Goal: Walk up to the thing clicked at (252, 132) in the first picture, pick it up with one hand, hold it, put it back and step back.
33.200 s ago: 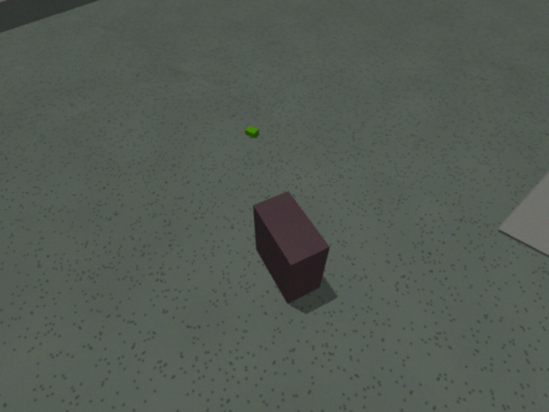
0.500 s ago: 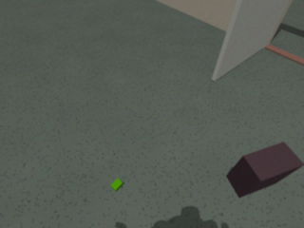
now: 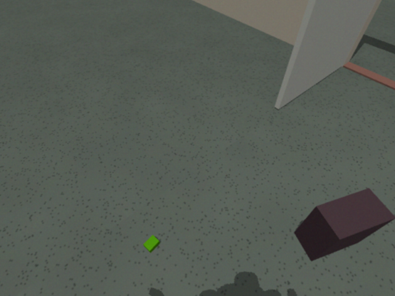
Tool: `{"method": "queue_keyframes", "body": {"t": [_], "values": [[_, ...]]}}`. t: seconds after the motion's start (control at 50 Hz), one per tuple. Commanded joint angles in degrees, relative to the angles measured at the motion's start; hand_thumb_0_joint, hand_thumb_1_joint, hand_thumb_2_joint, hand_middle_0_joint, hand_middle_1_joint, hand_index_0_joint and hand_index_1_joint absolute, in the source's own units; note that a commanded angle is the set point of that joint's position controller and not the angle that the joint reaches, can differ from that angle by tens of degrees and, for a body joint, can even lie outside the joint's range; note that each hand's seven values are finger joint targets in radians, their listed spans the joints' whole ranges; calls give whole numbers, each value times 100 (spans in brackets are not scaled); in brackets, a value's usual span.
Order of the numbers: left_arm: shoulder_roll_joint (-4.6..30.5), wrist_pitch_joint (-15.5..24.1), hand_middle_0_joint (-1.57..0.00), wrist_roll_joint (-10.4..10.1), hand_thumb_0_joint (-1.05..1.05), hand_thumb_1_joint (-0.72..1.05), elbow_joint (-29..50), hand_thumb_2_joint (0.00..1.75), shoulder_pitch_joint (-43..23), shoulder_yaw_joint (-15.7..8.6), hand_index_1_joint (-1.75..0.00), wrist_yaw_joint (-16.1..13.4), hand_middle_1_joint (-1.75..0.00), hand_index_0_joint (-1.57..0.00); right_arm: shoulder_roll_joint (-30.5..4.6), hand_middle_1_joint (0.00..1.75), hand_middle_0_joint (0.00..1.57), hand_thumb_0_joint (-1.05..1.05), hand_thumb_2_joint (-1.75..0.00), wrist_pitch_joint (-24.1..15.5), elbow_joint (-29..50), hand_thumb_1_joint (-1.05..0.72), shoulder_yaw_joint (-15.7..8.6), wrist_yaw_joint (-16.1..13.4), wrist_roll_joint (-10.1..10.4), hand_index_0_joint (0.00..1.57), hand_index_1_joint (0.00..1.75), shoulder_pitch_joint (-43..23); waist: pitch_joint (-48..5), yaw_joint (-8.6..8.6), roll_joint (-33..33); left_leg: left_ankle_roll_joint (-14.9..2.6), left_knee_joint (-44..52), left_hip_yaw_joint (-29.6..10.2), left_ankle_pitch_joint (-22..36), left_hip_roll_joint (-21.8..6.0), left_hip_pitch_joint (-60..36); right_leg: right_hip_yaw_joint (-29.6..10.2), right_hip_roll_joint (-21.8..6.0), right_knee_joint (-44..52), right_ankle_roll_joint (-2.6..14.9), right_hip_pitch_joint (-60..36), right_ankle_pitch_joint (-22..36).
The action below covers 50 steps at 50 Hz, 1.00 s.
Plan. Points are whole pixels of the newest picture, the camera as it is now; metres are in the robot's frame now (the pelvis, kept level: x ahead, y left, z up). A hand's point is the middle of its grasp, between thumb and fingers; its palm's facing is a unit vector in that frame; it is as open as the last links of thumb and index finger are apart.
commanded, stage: stand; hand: left
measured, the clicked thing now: (151, 243) +0.46 +0.24 -0.77
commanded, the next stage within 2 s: walk up in 0.78 s
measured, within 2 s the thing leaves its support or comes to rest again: neither
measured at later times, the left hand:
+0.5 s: hand out of the picture +0.07 +0.26 -0.15, palm faces -0.02 -0.94 -0.35, open 7.4 cm
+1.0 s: hand out of the picture +0.07 +0.25 -0.16, palm faces -0.04 -0.94 -0.33, open 7.4 cm
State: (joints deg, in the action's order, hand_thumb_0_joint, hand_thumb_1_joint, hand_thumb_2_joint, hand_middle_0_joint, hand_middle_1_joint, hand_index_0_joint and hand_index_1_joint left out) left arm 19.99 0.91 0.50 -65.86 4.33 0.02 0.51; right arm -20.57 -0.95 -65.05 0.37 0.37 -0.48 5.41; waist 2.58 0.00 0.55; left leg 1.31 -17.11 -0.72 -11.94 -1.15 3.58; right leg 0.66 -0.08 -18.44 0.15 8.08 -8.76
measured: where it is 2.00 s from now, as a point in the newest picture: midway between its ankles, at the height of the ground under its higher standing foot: outside the picture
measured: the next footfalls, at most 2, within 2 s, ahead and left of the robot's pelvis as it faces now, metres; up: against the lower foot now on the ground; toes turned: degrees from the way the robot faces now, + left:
none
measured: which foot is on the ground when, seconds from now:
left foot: down 0.00-1.00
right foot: down 0.00-1.00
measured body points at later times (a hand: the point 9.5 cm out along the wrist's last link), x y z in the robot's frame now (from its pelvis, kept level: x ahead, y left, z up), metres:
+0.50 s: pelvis +0.00 +0.00 +0.00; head +0.00 +0.00 +0.45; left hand +0.07 +0.30 -0.13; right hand +0.07 -0.30 -0.14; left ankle -0.03 +0.13 -0.75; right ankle +0.01 -0.12 -0.75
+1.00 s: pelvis +0.01 +0.00 +0.00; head +0.02 +0.00 +0.45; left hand +0.08 +0.30 -0.14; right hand +0.07 -0.30 -0.13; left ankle -0.03 +0.13 -0.75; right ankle +0.01 -0.12 -0.75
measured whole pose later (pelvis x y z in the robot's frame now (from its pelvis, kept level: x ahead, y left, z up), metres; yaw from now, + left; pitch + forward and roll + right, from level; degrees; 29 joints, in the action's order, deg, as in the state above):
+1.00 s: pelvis +0.01 +0.00 +0.00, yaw -2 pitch -2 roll +0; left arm 19.7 0.5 1.2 -64.6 8.0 -1.2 0.9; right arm -20.7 -1.4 -63.3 -0.7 0.5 -1.3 8.6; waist 2.1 0.4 0.3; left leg 1.0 -19.1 0.8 -14.0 -1.6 3.7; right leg -0.9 0.5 -20.4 0.1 8.8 -10.1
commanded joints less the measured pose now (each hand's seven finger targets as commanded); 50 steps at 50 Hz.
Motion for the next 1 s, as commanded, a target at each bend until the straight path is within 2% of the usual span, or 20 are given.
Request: {"method": "queue_keyframes", "body": {"t": [0.0,0.1,0.26,0.48,0.74,0.76,0.78,0.8,0.84,0.9,0.98], "values": [[1228,111,-20,-32,0,90,322,90,-206,-237,-30,-94,-30,-20,-1202,30,20,0,-90,-89,327,-90,-239,-93,9,20,30,-191,-487,7,-1,-208,276,-416,876,-661,228,-607,-733,207,106,-426,960],[1246,108,-20,-20,0,90,323,90,-214,-241,-30,-95,-30,-20,-1184,30,20,0,-90,-80,335,-90,-243,-80,3,20,30,-155,-437,-5,-87,-229,327,-426,568,-634,289,-582,-713,249,99,-356,619],[1246,129,-20,-22,0,90,347,90,-171,-241,-30,-90,-30,-20,-1183,30,20,0,-90,-99,341,-90,-232,-84,5,20,30,-93,-534,-4,-34,-232,250,-424,1001,-664,208,-611,-761,181,113,-482,1124],[1262,94,-20,-25,0,90,316,90,-75,-229,-30,-82,-30,-20,-1190,30,20,0,-90,-85,316,-90,-226,-86,5,20,30,-57,-340,21,12,-224,348,-459,540,-631,257,-618,-722,260,110,-254,557],[1261,112,-20,-14,0,90,357,90,-69,-219,-30,-91,-30,-20,-1219,30,20,0,-90,-74,360,-90,-245,-73,2,20,30,-46,-427,11,-43,-237,285,-479,595,-643,236,-612,-733,237,123,-290,609],[1236,96,-20,24,0,90,423,90,-12,-321,-30,-49,-30,-20,-1230,30,20,0,-90,-111,420,-90,-320,-74,-63,20,30,40,-455,8,-175,-297,257,-297,0,-477,194,-678,-603,299,119,-254,165],[1258,90,-20,37,0,90,429,90,-42,-328,-30,-40,-30,-20,-1219,30,20,0,-90,-115,411,-90,-319,-73,-82,20,30,65,-355,3,-207,-301,243,-269,-182,-458,253,-725,-616,341,127,-155,-78],[1254,85,-20,44,0,90,444,90,-27,-341,-30,-36,-30,-20,-1206,30,20,0,-90,-115,438,-90,-323,-69,-90,20,30,52,-292,12,-182,-309,235,-265,-260,-458,266,-754,-612,370,132,-67,-265],[1244,87,-20,48,0,90,477,90,-16,-370,-30,-39,-30,-20,-1171,30,20,0,-90,-122,485,-90,-335,-63,-93,20,30,95,-241,9,-209,-315,195,-258,-229,-475,278,-817,-611,356,158,5,-266],[1224,104,-20,55,0,90,521,90,-12,-379,-30,-45,-30,-20,-1146,30,20,0,-90,-140,533,-90,-342,-69,-88,20,30,127,-218,-5,-212,-325,164,-250,26,-495,303,-822,-588,233,167,-25,265],[1168,107,-20,15,0,90,548,90,81,-369,-30,-51,-30,-20,-1203,30,20,0,-90,-168,596,-90,-366,-94,-57,20,30,150,-356,-1,1,-326,132,-256,690,-591,166,-751,-551,-40,172,-240,1128]]}}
